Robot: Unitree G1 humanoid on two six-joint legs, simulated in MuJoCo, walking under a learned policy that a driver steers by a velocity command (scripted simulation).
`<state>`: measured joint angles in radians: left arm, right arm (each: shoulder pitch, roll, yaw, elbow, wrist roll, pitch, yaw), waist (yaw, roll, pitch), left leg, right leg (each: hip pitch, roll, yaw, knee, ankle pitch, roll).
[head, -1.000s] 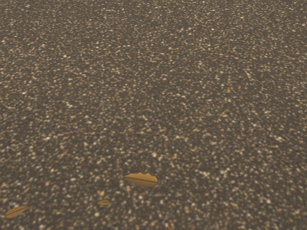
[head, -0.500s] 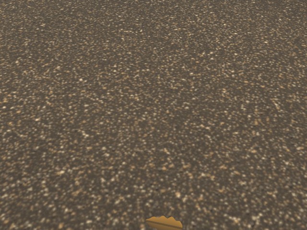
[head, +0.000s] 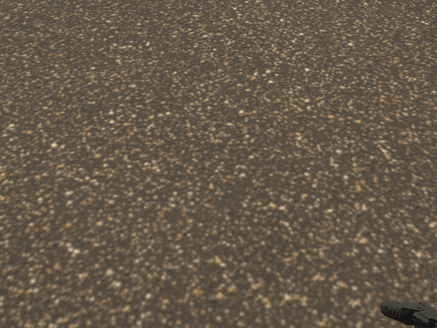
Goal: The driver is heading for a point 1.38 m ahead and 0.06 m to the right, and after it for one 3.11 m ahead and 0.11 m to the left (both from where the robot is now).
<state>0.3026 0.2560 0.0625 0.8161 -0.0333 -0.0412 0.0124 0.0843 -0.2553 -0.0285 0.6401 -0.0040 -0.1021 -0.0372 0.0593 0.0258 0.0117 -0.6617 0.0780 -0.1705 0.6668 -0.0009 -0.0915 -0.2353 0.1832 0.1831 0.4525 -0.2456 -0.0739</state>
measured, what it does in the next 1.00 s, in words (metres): walks ahead: left foot, then right foot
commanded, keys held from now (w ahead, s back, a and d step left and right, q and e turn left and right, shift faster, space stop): w+e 0.36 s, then w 0.18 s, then w+q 0.46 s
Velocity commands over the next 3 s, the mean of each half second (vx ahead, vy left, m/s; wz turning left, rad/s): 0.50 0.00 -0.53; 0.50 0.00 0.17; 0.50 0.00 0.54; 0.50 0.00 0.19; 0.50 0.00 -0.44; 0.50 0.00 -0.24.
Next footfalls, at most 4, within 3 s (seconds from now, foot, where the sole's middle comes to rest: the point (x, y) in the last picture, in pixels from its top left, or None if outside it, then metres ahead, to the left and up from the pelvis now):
0.08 left None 0.22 0.16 -0.77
0.60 right None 0.41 -0.17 -0.77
1.14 left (234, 241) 0.75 0.01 -0.77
1.64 right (281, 174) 1.05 -0.15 -0.77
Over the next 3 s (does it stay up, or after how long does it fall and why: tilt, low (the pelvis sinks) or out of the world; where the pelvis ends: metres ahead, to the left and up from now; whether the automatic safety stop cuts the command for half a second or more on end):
stays up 1.56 -0.05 0.01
